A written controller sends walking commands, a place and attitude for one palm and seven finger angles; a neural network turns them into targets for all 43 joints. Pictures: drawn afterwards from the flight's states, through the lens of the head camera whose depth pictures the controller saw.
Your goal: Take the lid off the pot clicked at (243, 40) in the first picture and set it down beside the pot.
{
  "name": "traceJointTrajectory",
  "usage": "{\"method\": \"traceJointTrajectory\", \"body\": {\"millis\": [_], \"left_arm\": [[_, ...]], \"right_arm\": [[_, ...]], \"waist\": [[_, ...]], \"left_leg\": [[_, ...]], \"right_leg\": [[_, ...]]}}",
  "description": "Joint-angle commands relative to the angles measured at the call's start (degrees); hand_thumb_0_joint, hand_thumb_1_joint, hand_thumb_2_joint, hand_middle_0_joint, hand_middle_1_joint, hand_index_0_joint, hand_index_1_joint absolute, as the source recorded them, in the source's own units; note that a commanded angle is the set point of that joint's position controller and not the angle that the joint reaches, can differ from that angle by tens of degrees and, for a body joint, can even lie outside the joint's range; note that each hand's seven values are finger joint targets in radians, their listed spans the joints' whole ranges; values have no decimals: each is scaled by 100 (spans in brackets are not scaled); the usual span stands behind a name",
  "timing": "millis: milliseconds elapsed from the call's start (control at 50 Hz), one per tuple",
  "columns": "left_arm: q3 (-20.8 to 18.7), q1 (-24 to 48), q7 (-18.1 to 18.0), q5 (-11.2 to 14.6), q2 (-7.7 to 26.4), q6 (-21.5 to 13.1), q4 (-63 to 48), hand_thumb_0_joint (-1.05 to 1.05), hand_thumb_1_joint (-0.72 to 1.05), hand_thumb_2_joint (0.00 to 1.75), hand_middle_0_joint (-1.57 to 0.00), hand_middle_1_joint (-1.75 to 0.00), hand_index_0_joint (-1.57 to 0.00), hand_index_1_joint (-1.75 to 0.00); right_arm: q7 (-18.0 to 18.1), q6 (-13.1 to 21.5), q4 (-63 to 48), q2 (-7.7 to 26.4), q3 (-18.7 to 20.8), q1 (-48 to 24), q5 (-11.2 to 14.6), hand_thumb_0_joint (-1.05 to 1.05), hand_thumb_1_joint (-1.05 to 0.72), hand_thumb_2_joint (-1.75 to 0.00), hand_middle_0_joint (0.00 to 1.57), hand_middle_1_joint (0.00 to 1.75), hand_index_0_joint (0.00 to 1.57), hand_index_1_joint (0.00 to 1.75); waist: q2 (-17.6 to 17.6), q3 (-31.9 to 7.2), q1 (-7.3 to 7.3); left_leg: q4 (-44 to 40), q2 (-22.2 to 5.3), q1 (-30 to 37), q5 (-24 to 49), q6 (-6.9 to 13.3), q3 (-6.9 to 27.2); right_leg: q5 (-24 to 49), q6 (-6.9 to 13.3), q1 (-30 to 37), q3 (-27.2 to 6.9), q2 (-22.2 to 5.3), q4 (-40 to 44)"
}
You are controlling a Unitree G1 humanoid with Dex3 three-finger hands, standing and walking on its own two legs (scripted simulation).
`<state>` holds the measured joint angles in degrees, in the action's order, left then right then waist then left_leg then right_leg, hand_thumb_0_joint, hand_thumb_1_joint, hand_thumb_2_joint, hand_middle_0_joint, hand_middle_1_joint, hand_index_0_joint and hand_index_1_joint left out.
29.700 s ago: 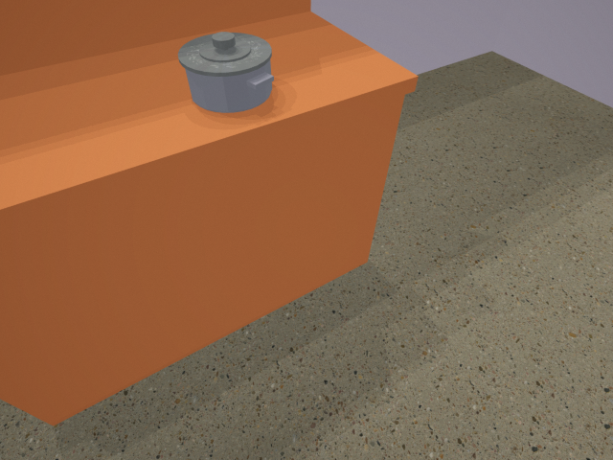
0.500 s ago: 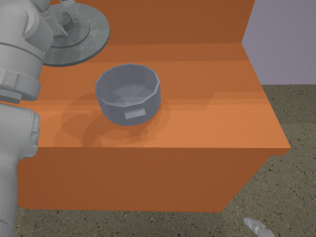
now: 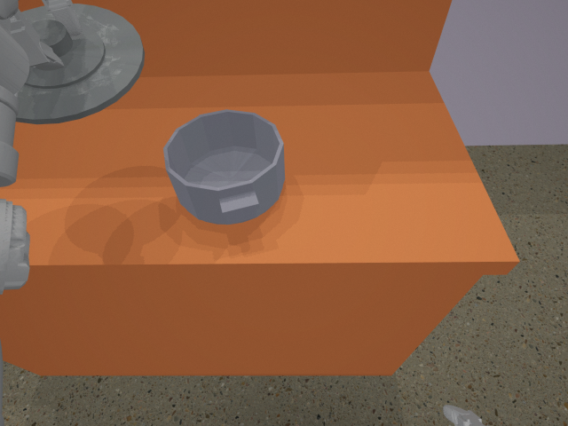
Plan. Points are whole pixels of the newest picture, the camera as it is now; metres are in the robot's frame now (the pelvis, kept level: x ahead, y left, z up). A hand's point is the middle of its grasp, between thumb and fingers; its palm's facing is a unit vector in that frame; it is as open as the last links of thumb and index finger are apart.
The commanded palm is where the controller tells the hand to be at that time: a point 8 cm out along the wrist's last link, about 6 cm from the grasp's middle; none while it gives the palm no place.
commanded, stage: move the lid sideways beside the pot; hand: left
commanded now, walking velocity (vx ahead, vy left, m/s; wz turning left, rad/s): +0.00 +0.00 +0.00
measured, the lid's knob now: (47, 39) +0.48 +0.27 +0.29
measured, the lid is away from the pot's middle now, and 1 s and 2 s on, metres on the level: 0.18 0.24 0.24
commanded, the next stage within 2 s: lower the lid onto the table in 0.64 s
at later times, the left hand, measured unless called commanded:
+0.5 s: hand out of the picture +0.43 +0.33 +0.30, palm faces -0.14 -0.13 -0.98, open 7.8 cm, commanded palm +0.44 +0.33 +0.38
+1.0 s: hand out of the picture +0.46 +0.33 +0.29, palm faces -0.15 -0.18 -0.97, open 7.8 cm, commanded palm +0.45 +0.33 +0.36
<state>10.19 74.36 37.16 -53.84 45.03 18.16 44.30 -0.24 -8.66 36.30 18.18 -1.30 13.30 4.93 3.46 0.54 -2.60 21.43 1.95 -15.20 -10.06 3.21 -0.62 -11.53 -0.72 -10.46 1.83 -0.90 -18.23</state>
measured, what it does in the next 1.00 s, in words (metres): stands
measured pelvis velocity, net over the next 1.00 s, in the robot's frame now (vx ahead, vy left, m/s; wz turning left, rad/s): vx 0.01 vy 0.01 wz -0.01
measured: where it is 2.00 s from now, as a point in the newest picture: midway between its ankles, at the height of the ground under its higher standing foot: outside the picture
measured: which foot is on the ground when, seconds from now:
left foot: down 0.00-1.00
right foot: down 0.00-1.00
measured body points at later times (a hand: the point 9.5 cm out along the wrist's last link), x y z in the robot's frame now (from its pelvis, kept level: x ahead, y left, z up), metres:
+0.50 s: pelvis +0.00 +0.00 +0.00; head +0.04 -0.01 +0.45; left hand +0.44 +0.33 +0.36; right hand +0.09 -0.27 -0.12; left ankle +0.01 +0.09 -0.75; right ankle -0.03 -0.13 -0.75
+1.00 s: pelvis +0.01 +0.01 +0.00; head +0.06 -0.01 +0.45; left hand +0.46 +0.33 +0.34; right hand +0.08 -0.27 -0.13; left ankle +0.01 +0.09 -0.75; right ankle -0.03 -0.13 -0.75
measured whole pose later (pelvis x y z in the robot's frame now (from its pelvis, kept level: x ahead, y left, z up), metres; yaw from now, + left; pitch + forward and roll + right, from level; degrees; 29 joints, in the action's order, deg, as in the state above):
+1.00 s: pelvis +0.01 +0.01 +0.00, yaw +0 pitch +5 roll -1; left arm 6.1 74.7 36.7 -54.5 52.0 15.5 52.0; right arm 0.1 -7.9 36.7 18.8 -1.3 15.8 5.9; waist 3.2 2.0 -4.0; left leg 23.1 1.8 -16.6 -11.3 3.7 -0.8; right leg -11.3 -1.2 -10.8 1.5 -0.7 -17.4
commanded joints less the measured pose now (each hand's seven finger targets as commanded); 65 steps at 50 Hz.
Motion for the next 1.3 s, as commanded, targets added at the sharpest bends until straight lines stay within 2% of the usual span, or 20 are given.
{"method": "traceJointTrajectory", "body": {"millis": [0,20,100,140,300,360,420,600,640,680,700,780,800,880,940,980,1000,1080,1160,1280], "left_arm": [[-588,3531,-342,-132,1614,-105,-1778,0,65,96,-90,-110,-83,-105],[-486,3334,-305,-126,1441,-82,-1446,0,65,96,-90,-110,-83,-105],[-893,2897,-324,-168,2057,-156,-1074,0,65,96,-90,-110,-83,-105],[-544,3068,-275,-120,1689,-168,-1001,0,65,96,-90,-110,-83,-105],[-870,3282,-312,-204,2269,-340,-1054,0,65,96,-90,-110,-83,-105],[-530,3119,-251,-162,1843,-364,-539,0,65,96,-90,-110,-83,-105],[-597,3112,-256,-223,2024,-452,-179,0,65,96,-90,-110,-83,-105],[-567,3713,-330,-241,2119,-616,-1043,0,65,96,-90,-110,-83,-105],[-652,3152,-306,-230,2111,-628,-278,0,65,96,-90,-110,-83,-105],[-695,2911,-257,-153,2138,-653,-257,0,65,96,-90,-110,-83,-105],[-935,3153,-298,-234,2520,-661,-590,0,65,96,-90,-110,-83,-105],[-612,3239,-224,-117,2045,-335,-415,0,65,96,-90,-110,-83,-105],[-1014,3470,-302,-210,2617,-315,-917,0,65,96,-90,-110,-83,-105],[-822,2658,-273,-155,2206,-259,-264,0,65,96,-90,-110,-83,-105],[-895,2426,-289,-181,2339,-251,52,0,65,96,-90,-110,-83,-105],[-576,2616,-242,-119,2000,-256,34,0,65,96,-90,-110,-83,-105],[-730,3128,-300,-201,2324,-251,-448,0,65,96,-90,-110,-83,-105],[-715,3546,-386,-203,2306,-301,-689,0,65,96,-90,-110,-83,-105],[-737,2931,-391,-206,2204,-406,232,0,65,96,-90,-110,-83,-105],[-497,2917,-363,-113,1916,-472,151,0,65,96,-90,-110,-83,-105]], "right_arm": [[64,206,-684,820,331,-119,19,0,-90,-90,20,30,20,30],[82,196,-637,813,320,-159,16,0,-90,-90,20,30,20,30],[85,140,-624,891,288,-34,50,0,-90,-90,20,30,20,30],[115,105,-617,858,270,-138,82,0,-90,-90,20,30,20,30],[171,130,-523,916,273,40,65,0,-90,-90,20,30,20,30],[200,119,-476,890,257,25,70,0,-90,-90,20,30,20,30],[217,119,-421,914,237,99,65,0,-90,-90,20,30,20,30],[235,221,-348,941,307,320,46,0,-90,-90,20,30,20,30],[245,223,-279,942,278,392,63,0,-90,-90,20,30,20,30],[219,188,-325,987,280,408,71,0,-90,-90,20,30,20,30],[195,157,-354,982,296,398,55,0,-90,-90,20,30,20,30],[145,202,-355,1002,348,456,85,0,-90,-90,20,30,20,30],[117,205,-404,1023,353,474,76,0,-90,-90,20,30,20,30],[108,256,-462,990,340,556,100,0,-90,-90,20,30,20,30],[102,202,-483,989,308,469,127,0,-90,-90,20,30,20,30],[119,179,-483,1003,319,455,120,0,-90,-90,20,30,20,30],[121,157,-472,1020,334,474,112,0,-90,-90,20,30,20,30],[211,278,-425,1009,343,534,61,0,-90,-90,20,30,20,30],[227,317,-330,968,302,539,82,0,-90,-90,20,30,20,30],[182,305,-287,1022,337,583,78,0,-90,-90,20,30,20,30]], "waist": [[309,-2757,-15],[281,-2500,-46],[2,-2333,28],[13,-2126,-37],[131,-2411,-21],[96,-2011,-83],[33,-1912,-119],[667,-2601,-128],[303,-2128,-152],[325,-2156,-120],[258,-2413,-80],[407,-2299,-147],[467,-2705,-73],[236,-2376,-111],[-158,-2048,-105],[29,-1996,-170],[115,-2265,-153],[612,-2650,-212],[199,-2118,-205],[313,-2096,-235]], "left_leg": [[234,60,1982,2700,185,321],[237,56,1905,2564,201,311],[133,59,1498,2126,167,255],[73,51,1447,1804,173,241],[100,27,1599,1900,175,281],[75,23,1475,1615,197,258],[85,8,1366,1471,203,219],[212,-46,2040,2327,179,328],[210,-44,1696,2132,206,284],[211,-26,1535,2273,193,232],[222,-17,1593,2337,199,249],[270,-12,1675,2681,203,282],[298,-14,1859,2910,192,326],[343,-27,1685,3003,190,304],[284,2,1371,2372,203,225],[216,-6,1351,2152,193,198],[206,-7,1512,2110,203,236],[289,-17,1974,2397,218,317],[244,26,1512,1917,238,244],[239,-14,1489,1997,210,247]], "right_leg": [[1804,326,219,27,388,20],[1689,330,83,61,395,62],[1662,331,281,65,364,15],[1428,322,124,119,346,49],[1399,327,240,95,383,49],[1208,315,25,147,381,138],[1149,310,43,146,376,150],[1363,326,37,111,430,139],[1422,315,-9,142,422,156],[1707,315,146,125,377,138],[1766,302,294,83,383,49],[1999,291,206,105,402,112],[2062,284,356,53,414,5],[2081,276,248,125,417,26],[1969,239,239,121,396,-19],[1812,250,176,143,381,66],[1721,241,248,101,400,32],[1578,288,102,118,453,109],[1560,268,106,137,447,65],[1633,282,91,139,422,97]]}}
